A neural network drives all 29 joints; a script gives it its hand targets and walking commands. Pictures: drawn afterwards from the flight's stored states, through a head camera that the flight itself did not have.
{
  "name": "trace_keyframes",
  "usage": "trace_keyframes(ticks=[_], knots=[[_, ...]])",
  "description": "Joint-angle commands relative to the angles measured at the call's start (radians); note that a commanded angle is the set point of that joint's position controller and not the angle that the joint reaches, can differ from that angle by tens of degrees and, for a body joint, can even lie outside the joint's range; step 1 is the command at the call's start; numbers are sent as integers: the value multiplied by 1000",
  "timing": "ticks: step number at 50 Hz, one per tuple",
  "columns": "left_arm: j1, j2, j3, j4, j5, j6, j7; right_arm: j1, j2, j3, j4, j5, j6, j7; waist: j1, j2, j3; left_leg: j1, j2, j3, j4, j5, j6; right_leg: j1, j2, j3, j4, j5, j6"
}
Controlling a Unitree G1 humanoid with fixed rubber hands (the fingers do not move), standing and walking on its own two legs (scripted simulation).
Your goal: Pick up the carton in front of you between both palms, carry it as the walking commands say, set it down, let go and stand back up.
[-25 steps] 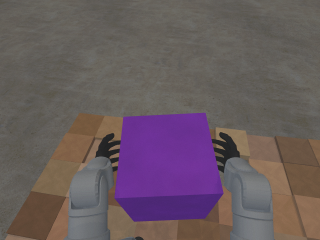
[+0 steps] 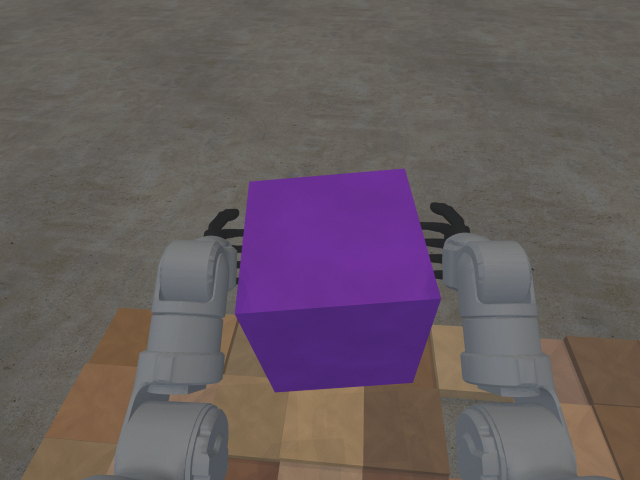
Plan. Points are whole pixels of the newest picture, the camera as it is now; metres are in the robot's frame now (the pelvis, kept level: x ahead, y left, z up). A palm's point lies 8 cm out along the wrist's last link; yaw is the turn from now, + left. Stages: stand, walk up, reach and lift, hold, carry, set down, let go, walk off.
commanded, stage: carry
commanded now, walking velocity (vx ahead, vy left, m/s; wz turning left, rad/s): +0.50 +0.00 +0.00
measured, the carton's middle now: (335, 287) +0.36 -0.01 +0.04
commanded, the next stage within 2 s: none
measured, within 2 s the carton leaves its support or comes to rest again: neither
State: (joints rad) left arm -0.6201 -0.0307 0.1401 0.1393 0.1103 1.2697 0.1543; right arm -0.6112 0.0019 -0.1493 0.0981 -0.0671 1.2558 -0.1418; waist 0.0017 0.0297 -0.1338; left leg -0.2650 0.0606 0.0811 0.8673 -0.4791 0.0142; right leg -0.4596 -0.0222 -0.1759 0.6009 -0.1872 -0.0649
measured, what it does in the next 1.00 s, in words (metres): walks ahead: left foot, then right foot 0.04 m lower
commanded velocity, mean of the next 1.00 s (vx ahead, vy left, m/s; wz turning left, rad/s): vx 0.50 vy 0.00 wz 0.00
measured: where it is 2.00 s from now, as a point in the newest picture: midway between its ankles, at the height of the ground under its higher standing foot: (322, 241)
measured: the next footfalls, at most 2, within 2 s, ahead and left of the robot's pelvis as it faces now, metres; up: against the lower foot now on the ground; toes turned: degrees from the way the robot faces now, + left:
left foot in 0.34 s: +0.40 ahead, +0.11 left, +0.02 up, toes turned +7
right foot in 0.80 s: +0.69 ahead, -0.10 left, -0.01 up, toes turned -8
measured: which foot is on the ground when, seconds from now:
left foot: up 0.00-0.32, down 0.34-0.82, up 0.84-1.00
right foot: down 0.00-0.38, up 0.40-0.78, down 0.80-1.00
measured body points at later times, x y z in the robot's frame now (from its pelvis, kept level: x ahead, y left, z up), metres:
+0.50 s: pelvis +0.32 +0.02 +0.03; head +0.40 +0.02 +0.48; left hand +0.66 +0.16 +0.12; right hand +0.65 -0.14 +0.13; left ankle +0.36 +0.10 -0.70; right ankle +0.21 -0.08 -0.61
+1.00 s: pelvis +0.64 -0.05 +0.00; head +0.67 -0.07 +0.44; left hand +1.02 +0.11 +0.14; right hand +1.03 -0.19 +0.12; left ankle +0.60 +0.09 -0.65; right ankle +0.65 -0.09 -0.73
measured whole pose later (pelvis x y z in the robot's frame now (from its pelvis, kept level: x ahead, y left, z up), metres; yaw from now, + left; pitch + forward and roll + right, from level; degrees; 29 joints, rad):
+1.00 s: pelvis +0.64 -0.05 +0.00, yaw +0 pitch +4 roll +2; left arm -0.85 -0.02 0.25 0.20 0.03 1.35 0.32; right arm -0.85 -0.02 -0.19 0.21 -0.07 1.35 -0.21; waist 0.04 0.02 0.00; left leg -0.58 0.03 0.04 1.19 -0.40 0.04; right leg -0.36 0.01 -0.15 0.56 -0.29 -0.27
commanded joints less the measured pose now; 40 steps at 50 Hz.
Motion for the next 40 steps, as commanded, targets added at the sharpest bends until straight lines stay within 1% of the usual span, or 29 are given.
trace_keyframes(ticks=[1,2,3,4,6,8,10,13,15,16,17,18,19,20,21,22,23,24,25,27,28,32,33,34,35,36,38,39,40], knots=[[-796,-1006,-518,-164,-505,-52,-269,-773,1108,564,-61,470,-14,256,44,-209,-297,-545,-20,-73,406,-30,23,622,-343,651,-268,-50,-194],[-844,-1032,-520,-202,-533,-49,-271,-774,1128,550,-63,470,-11,248,47,-129,-305,-549,0,-75,385,21,26,615,-323,571,-252,40,-168],[-895,-1053,-520,-236,-558,-44,-273,-779,1144,535,-71,465,-7,239,47,-111,-317,-536,14,-76,339,67,22,603,-304,508,-250,110,-142],[-923,-1081,-516,-262,-573,-35,-274,-768,1158,519,-75,454,0,229,43,-124,-330,-508,24,-73,288,109,12,595,-286,448,-260,165,-123],[-933,-1106,-499,-299,-577,-18,-277,-743,1176,499,-101,427,8,212,37,-153,-344,-491,12,-44,194,126,-2,621,-271,382,-265,300,-118],[-894,-1120,-485,-323,-563,-2,-284,-704,1180,490,-137,391,12,200,43,-152,-344,-500,1,-14,93,165,-9,664,-253,325,-260,434,-115],[-830,-1134,-490,-351,-541,13,-287,-636,1183,500,-175,355,18,191,53,-152,-341,-511,-16,15,-6,246,-8,729,-226,254,-219,595,-102],[-710,-1099,-515,-437,-483,18,-286,-538,1154,529,-282,297,17,189,71,-161,-323,-494,-54,59,-180,389,-1,798,-194,189,-187,741,-86],[-640,-1068,-550,-507,-457,19,-285,-490,1124,568,-368,282,22,194,74,-169,-295,-398,-96,106,-357,455,7,789,-159,137,-170,808,-59],[-605,-1057,-570,-537,-449,21,-284,-456,1107,589,-403,283,26,198,48,-188,-309,-231,-138,167,-423,442,17,714,-150,98,-127,916,-37],[-569,-1038,-592,-566,-441,22,-285,-414,1094,610,-429,281,26,204,11,-192,-343,-17,-150,198,-499,549,35,620,-134,45,-30,943,-1],[-546,-1029,-618,-600,-438,25,-288,-375,1073,624,-448,279,24,209,-26,-157,-462,365,-62,102,-415,594,109,358,-116,26,163,805,49],[-557,-1023,-638,-654,-456,37,-296,-324,1049,639,-440,262,11,211,-71,113,-621,722,159,-297,-348,749,267,19,-28,61,502,481,98],[-514,-1004,-652,-648,-454,45,-304,-275,1057,648,-456,271,12,215,-73,271,-624,837,283,-486,-403,1001,334,-204,105,118,722,-270,92],[-455,-1014,-660,-634,-448,39,-307,-252,1051,662,-507,286,17,221,-77,184,-586,849,284,-430,-358,1004,323,-315,55,214,834,-308,61],[-434,-997,-652,-650,-439,33,-307,-235,1098,682,-516,305,20,231,-79,59,-526,785,272,-394,-374,950,266,-367,12,233,775,-262,42],[-423,-992,-657,-666,-433,30,-304,-251,1120,695,-546,323,18,242,-64,11,-468,708,266,-359,-406,881,212,-366,-22,233,669,-232,33],[-407,-991,-665,-676,-422,26,-299,-260,1136,712,-558,345,19,252,-48,6,-441,638,252,-330,-448,785,186,-324,-44,232,567,-195,36],[-391,-989,-676,-683,-414,21,-294,-257,1144,725,-555,367,19,263,-44,24,-427,591,243,-310,-475,722,180,-279,-44,213,496,-180,40],[-354,-1000,-701,-656,-397,12,-289,-246,1141,742,-528,394,19,285,-49,64,-391,520,237,-267,-515,657,196,-241,-32,175,363,-209,48],[-336,-1018,-706,-623,-394,10,-290,-258,1133,748,-511,404,22,295,-47,63,-363,459,227,-220,-536,617,200,-199,-23,154,252,-243,55],[-366,-994,-723,-508,-387,1,-293,-300,1089,767,-394,426,20,323,-49,141,-256,287,153,-34,-540,645,118,-16,3,49,2,123,53],[-390,-976,-725,-476,-387,-1,-295,-319,1067,762,-356,422,16,325,-49,146,-233,264,147,-18,-536,626,104,14,9,36,-29,147,47],[-425,-965,-722,-443,-390,-4,-297,-359,1042,758,-331,420,10,324,-49,141,-196,276,147,-23,-529,621,94,-2,-15,80,-70,246,36],[-470,-948,-714,-413,-401,-6,-298,-406,1021,750,-303,418,6,320,-42,133,-172,284,151,-20,-513,625,89,2,-12,71,-93,254,26],[-526,-929,-701,-388,-413,-6,-298,-460,1002,738,-277,417,2,314,-22,119,-148,283,147,-10,-487,647,79,22,-25,81,-131,288,18],[-617,-894,-661,-321,-446,-1,-297,-572,970,705,-232,424,3,293,33,71,-177,245,116,43,-319,717,56,202,3,17,-168,280,9],[-648,-875,-630,-268,-461,1,-297,-614,947,677,-200,421,7,280,66,13,-224,188,65,85,-143,660,34,356,39,-23,-163,173,18],[-659,-859,-589,-207,-467,6,-297,-662,927,648,-159,424,13,265,100,-66,-263,31,30,68,70,416,24,514,-49,79,-94,128,30]])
